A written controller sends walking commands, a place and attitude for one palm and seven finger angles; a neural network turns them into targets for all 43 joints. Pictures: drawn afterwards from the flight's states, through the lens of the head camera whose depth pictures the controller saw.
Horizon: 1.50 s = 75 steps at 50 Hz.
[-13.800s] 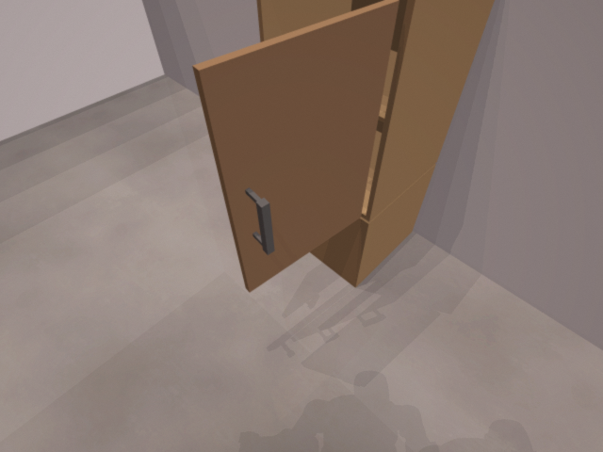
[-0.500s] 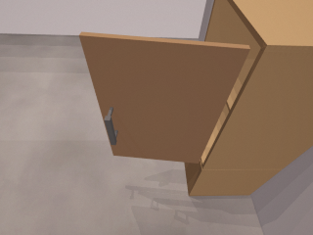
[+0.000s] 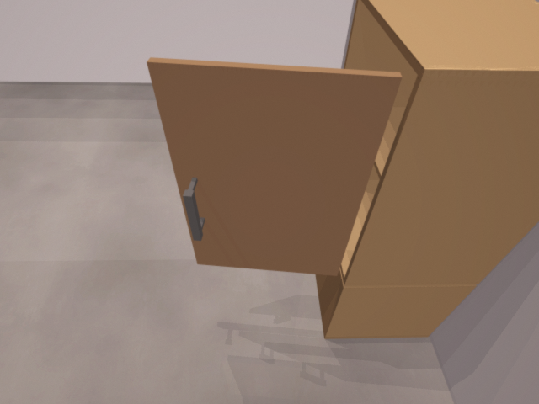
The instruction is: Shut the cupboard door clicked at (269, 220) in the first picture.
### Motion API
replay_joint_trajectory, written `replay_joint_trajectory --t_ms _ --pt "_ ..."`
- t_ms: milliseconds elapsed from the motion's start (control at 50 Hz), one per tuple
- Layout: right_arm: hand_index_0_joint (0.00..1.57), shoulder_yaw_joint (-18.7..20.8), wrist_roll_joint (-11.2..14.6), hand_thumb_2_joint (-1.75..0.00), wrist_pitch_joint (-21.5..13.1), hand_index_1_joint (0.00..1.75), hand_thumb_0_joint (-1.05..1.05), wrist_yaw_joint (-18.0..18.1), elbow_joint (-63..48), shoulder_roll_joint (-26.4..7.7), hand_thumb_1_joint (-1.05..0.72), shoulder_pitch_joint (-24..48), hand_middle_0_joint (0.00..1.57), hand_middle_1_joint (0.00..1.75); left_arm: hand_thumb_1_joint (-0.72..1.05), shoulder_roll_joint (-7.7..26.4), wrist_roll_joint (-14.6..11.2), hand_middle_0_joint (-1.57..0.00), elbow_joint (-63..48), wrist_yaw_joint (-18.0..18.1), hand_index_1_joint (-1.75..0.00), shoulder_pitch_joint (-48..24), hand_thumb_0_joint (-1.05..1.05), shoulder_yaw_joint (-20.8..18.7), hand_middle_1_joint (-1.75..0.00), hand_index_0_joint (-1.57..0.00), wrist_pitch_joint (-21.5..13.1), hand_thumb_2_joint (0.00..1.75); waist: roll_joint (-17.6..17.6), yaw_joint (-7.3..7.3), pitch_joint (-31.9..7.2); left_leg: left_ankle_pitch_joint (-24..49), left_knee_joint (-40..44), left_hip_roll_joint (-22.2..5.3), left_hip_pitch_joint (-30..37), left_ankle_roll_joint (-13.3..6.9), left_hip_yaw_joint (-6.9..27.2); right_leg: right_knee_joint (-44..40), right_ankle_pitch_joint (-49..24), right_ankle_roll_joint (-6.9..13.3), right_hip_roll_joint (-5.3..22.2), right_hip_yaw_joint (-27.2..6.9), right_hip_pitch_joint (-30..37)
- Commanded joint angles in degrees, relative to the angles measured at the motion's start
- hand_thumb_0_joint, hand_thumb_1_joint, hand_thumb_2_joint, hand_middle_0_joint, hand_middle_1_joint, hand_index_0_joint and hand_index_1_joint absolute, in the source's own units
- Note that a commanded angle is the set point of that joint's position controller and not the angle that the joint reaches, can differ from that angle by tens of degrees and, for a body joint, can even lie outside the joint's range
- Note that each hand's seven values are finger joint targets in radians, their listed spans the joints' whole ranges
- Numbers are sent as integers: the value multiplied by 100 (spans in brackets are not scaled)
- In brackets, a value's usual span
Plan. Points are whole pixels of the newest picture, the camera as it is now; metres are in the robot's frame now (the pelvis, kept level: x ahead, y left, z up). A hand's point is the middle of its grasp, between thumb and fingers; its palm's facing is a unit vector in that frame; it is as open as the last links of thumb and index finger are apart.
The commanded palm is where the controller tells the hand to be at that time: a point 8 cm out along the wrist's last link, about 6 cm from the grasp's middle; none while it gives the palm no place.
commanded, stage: come to a stop and stand still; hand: left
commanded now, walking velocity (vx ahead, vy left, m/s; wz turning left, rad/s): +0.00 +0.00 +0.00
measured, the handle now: (195, 210) +0.52 +0.20 -0.07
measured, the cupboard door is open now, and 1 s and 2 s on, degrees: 84 84 84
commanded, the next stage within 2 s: look again from close up in 0.22 s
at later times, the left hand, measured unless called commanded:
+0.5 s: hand out of the picture -0.02 +0.20 -0.17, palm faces -0.01 -0.98 -0.21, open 7.4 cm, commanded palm none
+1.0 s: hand out of the picture -0.01 +0.18 -0.17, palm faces +0.00 -0.98 -0.17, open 7.4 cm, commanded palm none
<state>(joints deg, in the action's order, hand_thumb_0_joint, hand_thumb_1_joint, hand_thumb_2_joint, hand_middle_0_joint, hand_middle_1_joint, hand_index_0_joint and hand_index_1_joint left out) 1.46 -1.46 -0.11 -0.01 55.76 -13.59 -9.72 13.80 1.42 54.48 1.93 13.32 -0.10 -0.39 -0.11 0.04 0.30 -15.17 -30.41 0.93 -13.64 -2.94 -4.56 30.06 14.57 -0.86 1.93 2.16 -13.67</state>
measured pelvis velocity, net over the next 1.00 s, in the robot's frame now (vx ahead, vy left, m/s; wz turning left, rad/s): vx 0.00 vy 0.02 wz -0.02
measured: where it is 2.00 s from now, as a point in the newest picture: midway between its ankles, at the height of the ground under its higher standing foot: outside the picture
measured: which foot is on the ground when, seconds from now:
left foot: down 0.00-1.00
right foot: down 0.00-1.00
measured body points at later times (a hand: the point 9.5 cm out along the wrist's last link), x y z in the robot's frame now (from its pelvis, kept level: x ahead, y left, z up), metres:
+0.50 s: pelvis -0.01 +0.02 +0.01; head +0.00 +0.03 +0.46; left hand -0.02 +0.25 -0.16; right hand +0.00 -0.22 -0.15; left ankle +0.02 +0.08 -0.73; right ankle +0.02 -0.13 -0.73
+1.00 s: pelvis +0.00 +0.02 +0.01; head +0.01 +0.03 +0.46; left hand -0.01 +0.23 -0.16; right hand +0.01 -0.21 -0.15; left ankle +0.02 +0.08 -0.73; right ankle +0.02 -0.13 -0.73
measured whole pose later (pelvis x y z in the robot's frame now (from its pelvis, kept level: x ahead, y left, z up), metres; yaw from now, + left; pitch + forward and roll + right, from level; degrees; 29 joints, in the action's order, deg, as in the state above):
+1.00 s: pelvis +0.00 +0.02 +0.01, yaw -1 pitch -2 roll +0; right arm 0.7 -0.6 -0.8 0.7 65.9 -8.6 -13.5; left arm 8.0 1.5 63.5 2.8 17.6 0.5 -0.7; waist 1.2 -0.1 2.3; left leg -11.7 -23.2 2.9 -10.1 -4.5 -6.0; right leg 24.3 11.3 -2.7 3.5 0.6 -11.2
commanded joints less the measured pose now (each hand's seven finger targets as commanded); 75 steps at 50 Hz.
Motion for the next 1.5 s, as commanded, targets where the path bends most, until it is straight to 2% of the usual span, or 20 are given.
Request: replay_joint_trajectory --t_ms 0,160,280,400,480,600,920,980,1020,1080,1120,1200,1240,1260,1280,1300,1320,1340,1380,1480 --pt "20 140 29 -90 -103 30 0 27 -233 -770 -90 -1 20 30 90 839 -26 -20 -276 6 -30 21 0 -139 -30 -20 -86 90 124 37 201 -204 915 -605 -111 34 823 -906 339 293 479 -702 -242" --pt "20 100 54 -90 -115 30 0 29 92 -771 -90 -62 20 30 90 775 -31 -20 12 -3 -30 158 0 -97 -30 -20 -86 90 -29 18 233 -428 1183 -669 -173 63 894 -964 268 242 492 -609 -145" --pt "20 70 82 -90 -143 30 0 41 369 -643 -90 -237 20 30 90 618 -31 -20 237 16 -30 342 0 -58 -30 -20 -90 90 -26 -8 154 -202 1288 -729 -96 51 904 -920 -160 221 486 -519 78" --pt "20 69 100 -90 -120 30 0 60 583 -531 -90 -351 20 30 90 421 -16 -20 482 34 -30 531 0 -19 -30 -20 -56 90 -94 -23 397 -640 1555 -781 -255 60 971 -887 -137 165 448 -418 76" --pt "20 72 109 -90 -123 30 0 71 676 -408 -90 -459 20 30 90 292 -19 -20 591 54 -30 649 0 0 -30 -20 -65 90 31 -9 276 -352 1502 -770 -46 57 936 -878 -306 159 461 -406 98" --pt "20 79 113 -90 -108 30 0 80 755 -298 -90 -517 20 30 90 142 -10 -20 665 70 -30 768 0 0 -30 -20 -56 90 -40 -8 445 -540 1585 -764 -117 72 949 -878 -250 134 446 -406 5" --pt "20 38 124 -90 -146 30 0 121 858 -118 -90 -651 20 30 90 -28 -22 -20 758 101 -30 844 0 -18 -30 -20 -71 90 15 4 349 298 1468 -746 270 94 798 -895 -654 123 489 -443 90" --pt "20 40 100 -90 -108 30 0 120 916 -117 -90 -772 20 30 90 -107 -4 -20 805 71 -30 889 0 -17 -30 -20 -47 90 -61 29 445 -883 1697 -808 210 69 908 -799 57 133 359 -338 18" --pt "20 85 84 -90 -56 30 0 112 887 -218 -90 -769 20 30 90 -135 34 -20 769 33 -30 902 0 -48 -30 -20 -7 90 -203 6 770 -1942 1971 -943 -166 -2 1103 -591 641 124 227 -174 -152" --pt "20 125 80 -90 -60 30 0 111 819 -265 -90 -776 20 30 90 -179 48 -20 733 -20 -30 1085 0 -91 -30 -20 -15 90 -233 -67 846 -2207 1984 -1054 -290 -145 1241 -406 674 170 163 -74 -152" --pt "20 126 78 -90 -89 30 0 113 796 -220 -90 -806 20 30 90 -225 32 -20 724 -39 -30 1176 0 -110 -30 -20 -55 90 -121 -80 822 -1918 1724 -965 -247 -146 1108 -498 648 236 226 -221 -140" --pt "20 73 99 -90 -161 30 0 115 729 23 -90 -870 20 30 90 -69 -5 -20 727 -32 -30 1340 0 -183 -30 -20 -126 90 506 -85 836 -983 697 -529 -377 -33 506 -885 657 504 568 -930 41" --pt "20 -1 97 -90 -198 30 0 139 701 184 -90 -896 20 30 90 12 -34 -20 779 25 -30 1456 0 -211 -30 -20 -153 90 915 -85 608 10 133 -313 -504 90 113 -894 -660 646 854 -1249 512" --pt "20 -23 99 -90 -200 30 0 161 731 219 -90 -913 20 30 90 3 -52 -20 813 51 -30 1468 0 -204 -30 -20 -162 90 783 -51 462 356 128 -329 -304 149 87 -781 -1502 668 948 -1213 568" --pt "20 -37 115 -90 -200 30 0 184 772 234 -90 -989 20 30 90 -7 -61 -20 781 73 -30 1418 0 -181 -30 -20 -166 90 566 -4 367 891 272 -407 -40 160 169 -565 -2388 626 872 -1036 568" --pt "20 -47 121 -90 -211 30 0 215 858 189 -90 -1058 20 30 90 -79 -67 -20 780 95 -30 1332 0 -145 -30 -20 -170 90 174 43 246 1896 463 -557 343 157 290 -250 -3281 499 721 -728 511" --pt "20 -27 134 -90 -213 30 0 260 919 116 -90 -1170 20 30 90 -120 -74 -20 748 128 -30 1256 0 -116 -30 -20 -167 90 -117 62 105 3126 448 -677 723 142 382 -145 -3563 360 605 -542 469" --pt "20 -9 148 -90 -196 30 0 298 957 68 -90 -1240 20 30 90 -115 -87 -20 738 162 -30 1240 0 -111 -30 -20 -147 90 -277 51 -32 3940 383 -751 955 124 407 -133 -3433 279 572 -469 511" --pt "20 47 165 -90 -141 30 0 331 883 12 -90 -1203 20 30 90 -36 -80 -20 699 202 -30 1231 0 -140 -30 -20 -102 90 -176 25 55 4394 278 -802 1022 121 407 -95 -3478 249 566 -439 419" --pt "20 156 129 -90 -27 30 0 312 662 -28 -90 -979 20 30 90 -73 -62 -20 487 200 -30 996 0 -196 -30 -20 -15 90 118 11 41 3438 379 -863 967 58 481 -110 -2725 277 560 -517 221"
